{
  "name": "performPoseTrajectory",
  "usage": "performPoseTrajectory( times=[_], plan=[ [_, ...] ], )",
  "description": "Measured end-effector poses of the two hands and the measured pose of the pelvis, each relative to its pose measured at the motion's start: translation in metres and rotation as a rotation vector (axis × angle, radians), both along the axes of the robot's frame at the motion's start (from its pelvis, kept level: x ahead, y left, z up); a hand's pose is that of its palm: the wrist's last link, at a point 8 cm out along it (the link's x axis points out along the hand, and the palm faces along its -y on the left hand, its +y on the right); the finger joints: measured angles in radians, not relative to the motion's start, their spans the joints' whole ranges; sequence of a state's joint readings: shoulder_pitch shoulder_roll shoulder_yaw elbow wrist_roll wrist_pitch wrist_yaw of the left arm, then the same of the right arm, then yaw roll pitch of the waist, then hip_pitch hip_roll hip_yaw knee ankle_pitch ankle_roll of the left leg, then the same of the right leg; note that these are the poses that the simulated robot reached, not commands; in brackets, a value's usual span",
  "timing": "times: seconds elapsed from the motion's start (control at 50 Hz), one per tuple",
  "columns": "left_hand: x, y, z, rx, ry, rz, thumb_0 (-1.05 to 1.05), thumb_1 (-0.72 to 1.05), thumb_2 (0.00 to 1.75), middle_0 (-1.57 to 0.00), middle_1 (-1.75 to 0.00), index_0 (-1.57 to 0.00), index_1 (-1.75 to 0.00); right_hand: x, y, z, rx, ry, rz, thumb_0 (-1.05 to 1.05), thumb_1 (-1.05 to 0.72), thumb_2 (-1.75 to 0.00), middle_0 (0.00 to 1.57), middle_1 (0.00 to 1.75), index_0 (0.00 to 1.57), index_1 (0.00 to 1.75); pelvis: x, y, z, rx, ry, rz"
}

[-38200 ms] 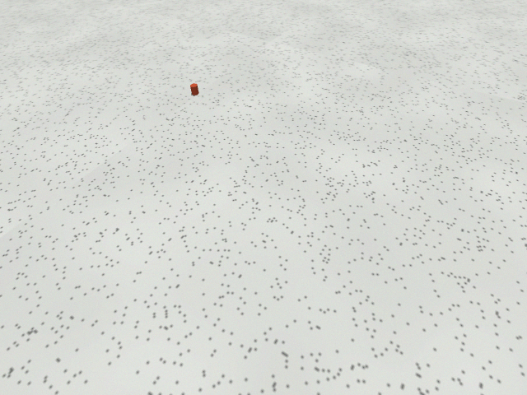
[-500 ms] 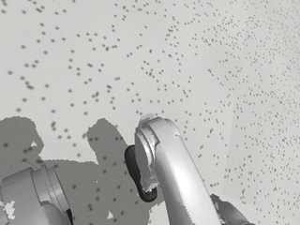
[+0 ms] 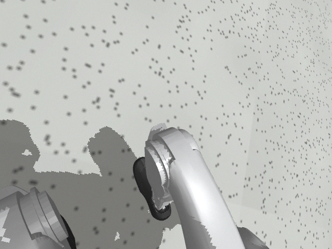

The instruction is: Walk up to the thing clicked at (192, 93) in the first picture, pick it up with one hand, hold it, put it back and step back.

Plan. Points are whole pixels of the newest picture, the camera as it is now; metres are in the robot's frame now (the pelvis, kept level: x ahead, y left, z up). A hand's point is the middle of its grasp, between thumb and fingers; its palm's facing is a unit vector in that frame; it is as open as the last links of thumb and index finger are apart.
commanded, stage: rest palm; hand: left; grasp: from above
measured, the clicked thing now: out of the picture +0.49 +0.35 -0.27
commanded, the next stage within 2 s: close in 0.84 s
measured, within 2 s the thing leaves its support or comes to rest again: neither
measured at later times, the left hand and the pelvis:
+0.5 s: hand out of the picture +0.48 +0.35 -0.24, palm faces -0.41 -0.14 -0.90, open 14.0 cm; pelvis +0.00 +0.00 +0.00, yaw -1 degrees
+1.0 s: hand out of the picture +0.48 +0.36 -0.24, palm faces -0.43 -0.16 -0.89, open 13.7 cm; pelvis +0.00 +0.00 +0.00, yaw -1 degrees
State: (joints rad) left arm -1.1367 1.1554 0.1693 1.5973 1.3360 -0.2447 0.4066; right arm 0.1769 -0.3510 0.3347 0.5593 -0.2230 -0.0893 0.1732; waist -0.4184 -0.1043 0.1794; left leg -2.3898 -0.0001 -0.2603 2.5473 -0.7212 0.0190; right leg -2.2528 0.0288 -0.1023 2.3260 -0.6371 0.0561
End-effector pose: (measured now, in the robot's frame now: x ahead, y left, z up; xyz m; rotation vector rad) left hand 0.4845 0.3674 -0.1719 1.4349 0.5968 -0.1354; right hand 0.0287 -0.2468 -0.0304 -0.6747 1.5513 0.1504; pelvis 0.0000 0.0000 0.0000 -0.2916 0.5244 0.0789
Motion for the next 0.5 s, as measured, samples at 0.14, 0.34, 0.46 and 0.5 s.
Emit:
performPoseTrajectory(
  times=[0.14, 0.34, 0.46, 0.5],
  plan=[
    [-0.004, 0.002, -0.001, -0.001, -0.008, -0.014, 0.0, -0.51, 1.0, -0.09, -1.0, -0.08, -1.01, 0.008, -0.004, 0.001, -0.012, -0.013, 0.027, 0.0, -0.9, -0.9, 0.2, 0.3, 0.2, 0.3, -0.001, 0.0, -0.001, -0.003, -0.013, -0.003],
    [-0.006, -0.003, -0.004, -0.003, -0.018, -0.032, 0.0, -0.51, 1.01, -0.09, -1.0, -0.08, -1.02, 0.009, -0.005, 0.002, -0.014, -0.024, 0.045, 0.0, -0.9, -0.9, 0.2, 0.3, 0.2, 0.3, -0.002, 0.0, -0.001, -0.003, -0.022, -0.007],
    [-0.002, -0.009, -0.005, 0.002, -0.034, -0.034, 0.0, -0.5, 1.0, -0.09, -1.01, -0.08, -1.02, 0.007, -0.003, 0.002, -0.004, -0.029, 0.037, 0.0, -0.91, -0.9, 0.2, 0.3, 0.2, 0.3, -0.002, 0.0, -0.002, -0.002, -0.019, -0.009],
    [-0.001, -0.011, -0.006, 0.005, -0.035, -0.029, 0.0, -0.5, 1.0, -0.09, -1.01, -0.08, -1.02, 0.006, -0.002, 0.002, 0.002, -0.028, 0.034, 0.0, -0.91, -0.9, 0.2, 0.3, 0.2, 0.3, -0.002, -0.001, -0.002, -0.002, -0.019, -0.009]
  ],
)
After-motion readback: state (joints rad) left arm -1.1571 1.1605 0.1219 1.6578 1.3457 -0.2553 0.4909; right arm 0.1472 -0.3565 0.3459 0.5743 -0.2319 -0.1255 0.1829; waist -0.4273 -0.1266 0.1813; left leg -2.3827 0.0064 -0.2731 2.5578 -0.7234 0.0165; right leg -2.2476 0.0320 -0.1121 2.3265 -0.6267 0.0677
